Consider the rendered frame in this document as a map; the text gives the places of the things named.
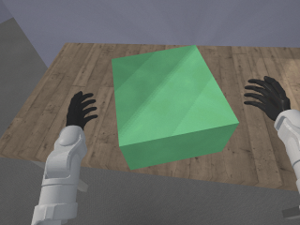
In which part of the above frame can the right robot hand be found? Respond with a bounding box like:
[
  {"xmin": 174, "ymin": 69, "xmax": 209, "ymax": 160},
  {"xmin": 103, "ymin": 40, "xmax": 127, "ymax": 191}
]
[{"xmin": 244, "ymin": 76, "xmax": 291, "ymax": 121}]

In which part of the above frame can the table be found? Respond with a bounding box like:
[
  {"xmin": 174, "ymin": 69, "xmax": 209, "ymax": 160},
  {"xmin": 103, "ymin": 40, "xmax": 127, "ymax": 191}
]
[{"xmin": 0, "ymin": 42, "xmax": 300, "ymax": 219}]

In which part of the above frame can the robot left forearm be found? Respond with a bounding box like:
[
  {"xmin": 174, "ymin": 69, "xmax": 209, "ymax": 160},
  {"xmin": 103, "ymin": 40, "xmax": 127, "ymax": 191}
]
[{"xmin": 31, "ymin": 125, "xmax": 87, "ymax": 225}]

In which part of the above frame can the carton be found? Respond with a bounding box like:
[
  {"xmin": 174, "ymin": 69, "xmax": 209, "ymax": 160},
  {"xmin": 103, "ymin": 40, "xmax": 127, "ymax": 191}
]
[{"xmin": 112, "ymin": 45, "xmax": 239, "ymax": 170}]

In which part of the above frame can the robot right forearm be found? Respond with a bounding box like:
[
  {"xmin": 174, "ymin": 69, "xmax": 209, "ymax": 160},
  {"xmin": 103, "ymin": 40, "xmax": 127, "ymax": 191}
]
[{"xmin": 274, "ymin": 109, "xmax": 300, "ymax": 195}]

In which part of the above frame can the left robot hand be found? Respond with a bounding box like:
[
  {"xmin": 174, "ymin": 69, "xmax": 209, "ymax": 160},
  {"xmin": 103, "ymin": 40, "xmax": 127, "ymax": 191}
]
[{"xmin": 66, "ymin": 91, "xmax": 98, "ymax": 130}]

